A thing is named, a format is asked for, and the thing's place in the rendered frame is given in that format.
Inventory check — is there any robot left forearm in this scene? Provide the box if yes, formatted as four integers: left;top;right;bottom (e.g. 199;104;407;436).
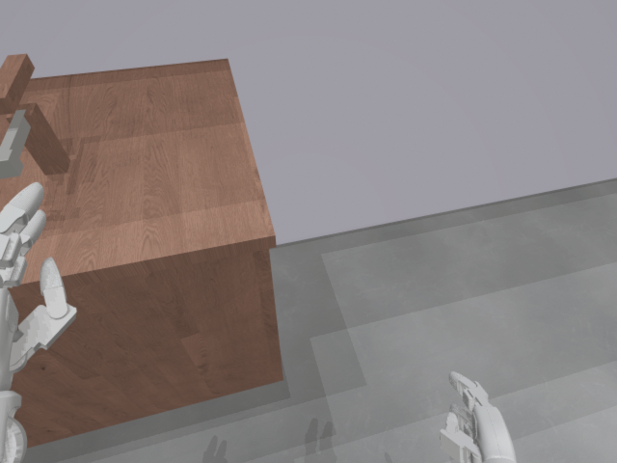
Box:
0;391;27;463

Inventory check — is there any robot right hand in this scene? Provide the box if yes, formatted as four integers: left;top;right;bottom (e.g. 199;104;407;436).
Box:
441;371;517;463

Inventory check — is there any robot left hand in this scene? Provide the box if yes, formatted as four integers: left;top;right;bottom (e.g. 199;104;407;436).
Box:
0;182;77;392

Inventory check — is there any counter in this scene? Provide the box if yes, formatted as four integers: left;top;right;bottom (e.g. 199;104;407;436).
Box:
0;54;283;449

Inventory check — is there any tap lever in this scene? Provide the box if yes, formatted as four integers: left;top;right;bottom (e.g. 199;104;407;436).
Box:
0;109;31;179

